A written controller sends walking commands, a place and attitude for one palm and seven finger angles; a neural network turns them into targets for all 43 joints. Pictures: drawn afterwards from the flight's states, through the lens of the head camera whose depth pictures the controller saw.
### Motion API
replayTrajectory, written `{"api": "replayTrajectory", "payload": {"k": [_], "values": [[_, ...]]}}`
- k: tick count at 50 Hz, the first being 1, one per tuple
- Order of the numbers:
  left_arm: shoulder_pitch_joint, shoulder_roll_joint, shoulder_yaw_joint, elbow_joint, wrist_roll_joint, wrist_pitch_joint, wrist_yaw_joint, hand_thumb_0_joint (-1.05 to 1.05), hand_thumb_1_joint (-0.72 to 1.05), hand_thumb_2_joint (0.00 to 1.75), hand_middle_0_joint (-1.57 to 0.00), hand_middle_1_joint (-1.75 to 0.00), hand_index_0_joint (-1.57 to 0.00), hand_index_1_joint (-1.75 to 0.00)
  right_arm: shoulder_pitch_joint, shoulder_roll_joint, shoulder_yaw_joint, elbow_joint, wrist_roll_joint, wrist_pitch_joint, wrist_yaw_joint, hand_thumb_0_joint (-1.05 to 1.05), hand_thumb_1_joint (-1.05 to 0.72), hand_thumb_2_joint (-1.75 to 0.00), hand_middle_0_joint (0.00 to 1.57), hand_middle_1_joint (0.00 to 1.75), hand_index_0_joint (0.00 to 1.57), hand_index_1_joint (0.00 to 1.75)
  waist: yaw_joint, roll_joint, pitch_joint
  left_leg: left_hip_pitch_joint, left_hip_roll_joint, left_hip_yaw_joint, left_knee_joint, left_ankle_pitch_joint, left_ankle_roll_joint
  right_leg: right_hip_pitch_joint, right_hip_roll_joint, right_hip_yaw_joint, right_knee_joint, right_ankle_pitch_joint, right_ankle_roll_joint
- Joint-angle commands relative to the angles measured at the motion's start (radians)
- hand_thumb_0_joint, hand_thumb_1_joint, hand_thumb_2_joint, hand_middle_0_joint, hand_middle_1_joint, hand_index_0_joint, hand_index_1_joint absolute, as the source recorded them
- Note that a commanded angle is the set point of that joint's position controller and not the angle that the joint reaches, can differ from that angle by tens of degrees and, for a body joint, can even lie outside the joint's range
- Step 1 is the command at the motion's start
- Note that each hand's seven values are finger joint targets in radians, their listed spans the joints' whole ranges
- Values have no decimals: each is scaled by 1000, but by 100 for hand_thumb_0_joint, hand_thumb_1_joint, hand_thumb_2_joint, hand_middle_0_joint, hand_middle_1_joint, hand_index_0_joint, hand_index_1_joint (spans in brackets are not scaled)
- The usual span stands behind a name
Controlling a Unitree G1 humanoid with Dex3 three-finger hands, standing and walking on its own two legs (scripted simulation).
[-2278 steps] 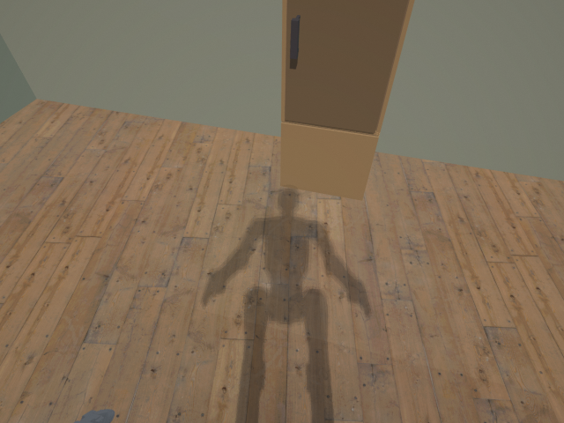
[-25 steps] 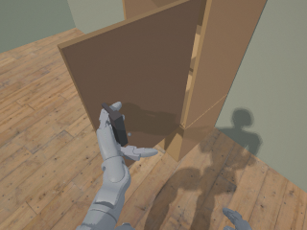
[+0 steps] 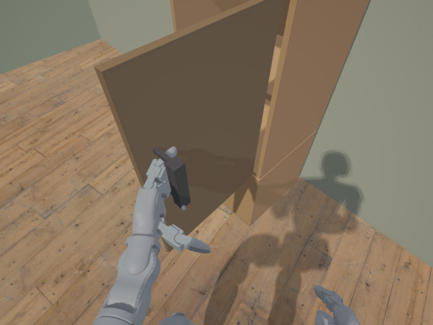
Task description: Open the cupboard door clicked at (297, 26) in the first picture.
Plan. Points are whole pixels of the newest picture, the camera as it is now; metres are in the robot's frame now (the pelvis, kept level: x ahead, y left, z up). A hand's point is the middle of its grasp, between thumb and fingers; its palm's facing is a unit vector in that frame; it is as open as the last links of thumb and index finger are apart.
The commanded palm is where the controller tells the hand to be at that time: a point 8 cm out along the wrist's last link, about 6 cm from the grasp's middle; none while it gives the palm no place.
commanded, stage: slide the hand sideways off the handle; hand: left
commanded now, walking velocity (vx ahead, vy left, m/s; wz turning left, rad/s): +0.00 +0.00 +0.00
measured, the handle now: (171, 177) +0.37 +0.11 +0.07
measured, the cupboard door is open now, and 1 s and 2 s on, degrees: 92 91 91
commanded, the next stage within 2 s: draw the hand back to the body in 0.76 s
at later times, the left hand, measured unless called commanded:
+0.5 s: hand (155, 227) +0.27 +0.12 +0.06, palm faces -0.01 -1.00 -0.02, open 16.1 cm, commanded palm +0.24 +0.19 +0.06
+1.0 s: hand (127, 242) +0.24 +0.16 +0.08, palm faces -0.01 -1.00 -0.03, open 16.3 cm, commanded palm +0.21 +0.22 +0.09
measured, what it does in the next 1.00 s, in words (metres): stands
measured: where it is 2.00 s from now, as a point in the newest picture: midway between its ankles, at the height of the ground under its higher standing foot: outside the picture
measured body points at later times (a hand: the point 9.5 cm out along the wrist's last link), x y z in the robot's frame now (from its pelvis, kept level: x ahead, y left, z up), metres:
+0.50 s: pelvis +0.01 -0.02 +0.00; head +0.05 -0.03 +0.45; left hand +0.27 +0.17 +0.07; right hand +0.19 -0.25 -0.09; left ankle +0.05 +0.12 -0.69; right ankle -0.02 -0.12 -0.69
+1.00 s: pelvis +0.01 -0.02 -0.01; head +0.04 -0.03 +0.44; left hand +0.23 +0.21 +0.08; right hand +0.19 -0.25 -0.09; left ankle +0.05 +0.12 -0.69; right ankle -0.02 -0.12 -0.69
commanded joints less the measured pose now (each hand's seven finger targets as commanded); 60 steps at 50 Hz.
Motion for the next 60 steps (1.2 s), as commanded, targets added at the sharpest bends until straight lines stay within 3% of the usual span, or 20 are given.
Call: {"api": "replayTrajectory", "payload": {"k": [1,9,12,14,17,19,22,26,29,31,33,35,40,42,47,48,51,52,54,60], "values": [[-178,77,56,-273,-15,-64,-14,0,-50,30,-15,-30,-15,-30,-93,-112,-44,-171,7,-49,-20,0,-90,-90,20,30,20,30,15,-49,-194,227,-29,-24,-133,79,16,-20,30,-15,-165,204,-18],[-60,133,132,-323,-73,-57,-68,0,-50,30,-15,-30,-15,-30,-93,-114,-42,-163,15,-70,-39,0,-90,-90,20,30,20,30,21,-41,-201,228,-32,-25,-119,128,16,6,33,-11,-162,266,-16],[-9,155,157,-323,-84,-51,-89,0,-50,30,-15,-30,-15,-30,-89,-117,-42,-164,15,-73,-43,0,-90,-90,20,30,20,30,20,-71,-183,206,-36,-22,-114,129,18,17,33,-5,-168,276,-11],[-8,171,174,-350,-89,-53,-101,0,-50,30,-15,-30,-15,-30,-93,-116,-44,-166,16,-76,-47,0,-90,-90,20,30,20,30,22,-41,-196,213,-37,-20,-106,149,17,18,30,-3,-158,306,-11],[64,198,211,-356,-107,-50,-127,0,-50,30,-15,-30,-15,-30,-86,-119,-45,-170,18,-78,-51,0,-90,-90,20,30,20,30,28,-66,-198,200,-40,-16,-100,166,18,44,31,2,-161,335,-9],[109,183,202,-392,-119,-53,-143,0,-50,30,-15,-30,-15,-30,-92,-114,-47,-181,19,-84,-52,0,-90,-90,20,30,20,30,33,-34,-204,209,-42,-11,-93,188,18,45,29,4,-152,378,-6],[136,209,225,-405,-131,-53,-164,0,-50,30,-15,-30,-15,-30,-86,-121,-46,-182,19,-89,-57,0,-90,-90,20,30,20,30,24,-59,-187,188,-44,-15,-84,181,20,43,29,7,-153,377,-2],[162,225,246,-439,-151,-63,-198,0,-50,30,-15,-30,-15,-30,-84,-122,-48,-184,20,-102,-64,0,-90,-90,20,30,20,30,20,-35,-192,185,-45,-16,-67,185,19,31,25,14,-144,403,1],[261,246,283,-462,-175,-68,-224,0,-50,30,-15,-30,-15,-30,-76,-124,-51,-191,23,-110,-67,0,-90,-90,20,30,20,30,33,-44,-212,174,-47,-16,-58,209,17,62,21,22,-135,463,8],[283,249,283,-481,-183,-69,-240,0,-50,30,-15,-30,-15,-30,-76,-124,-51,-196,25,-114,-69,0,-90,-90,20,30,20,30,29,-34,-203,169,-48,-16,-52,207,18,48,21,22,-131,472,11],[270,273,303,-475,-190,-69,-256,0,-50,30,-15,-30,-15,-30,-71,-132,-51,-193,25,-117,-75,0,-90,-90,20,30,20,30,15,-71,-178,138,-47,-22,-41,178,19,35,17,31,-139,439,17],[283,283,314,-480,-201,-75,-280,0,-50,30,-15,-30,-15,-30,-68,-134,-51,-191,26,-122,-80,0,-90,-90,20,30,20,30,15,-52,-187,128,-49,-23,-29,172,18,35,13,44,-137,441,19],[186,254,260,-505,-226,-82,-333,0,-50,30,-15,-30,-15,-30,-70,-141,-47,-178,29,-154,-95,0,-90,-90,20,30,20,30,-12,-16,-180,127,-46,-39,-2,146,22,-30,17,41,-127,357,12],[227,271,277,-493,-233,-74,-340,0,-50,30,-15,-30,-15,-30,-61,-146,-50,-180,29,-164,-98,0,-90,-90,20,30,20,30,2,-46,-199,122,-44,-43,1,157,23,-16,18,43,-124,357,11],[305,347,358,-591,-233,-31,-311,0,-50,30,-15,-30,-15,-30,-69,-136,-49,-205,38,-166,-98,0,-90,-90,20,30,20,30,45,1,-246,174,-44,-35,-46,195,23,51,26,26,-132,375,3],[335,326,345,-609,-230,-19,-303,0,-50,30,-15,-30,-15,-30,-74,-128,-45,-214,40,-165,-98,0,-90,-90,20,30,20,30,47,13,-240,188,-45,-31,-58,202,23,53,27,17,-135,386,2],[359,317,354,-607,-236,16,-285,0,-50,30,-15,-30,-15,-30,-75,-125,-40,-215,45,-161,-98,0,-90,-90,20,30,20,30,37,0,-164,193,-41,-35,-88,168,19,32,36,-3,-161,342,3],[378,314,352,-609,-238,24,-284,0,-50,30,-15,-30,-15,-30,-78,-127,-39,-216,44,-161,-98,0,-90,-90,20,30,20,30,40,-25,-161,191,-41,-38,-94,166,21,45,38,-5,-170,331,3],[384,296,326,-637,-239,39,-290,0,-50,30,-15,-30,-15,-30,-80,-128,-34,-226,48,-167,-98,0,-90,-90,20,30,20,30,33,5,-141,210,-41,-37,-110,152,20,35,38,-9,-183,313,3],[387,332,358,-692,-257,66,-312,0,-50,30,-15,-30,-15,-30,-80,-134,-27,-224,51,-186,-107,0,-90,-90,20,30,20,30,32,0,-115,242,-39,-49,-145,129,20,48,42,-20,-218,271,0]]}}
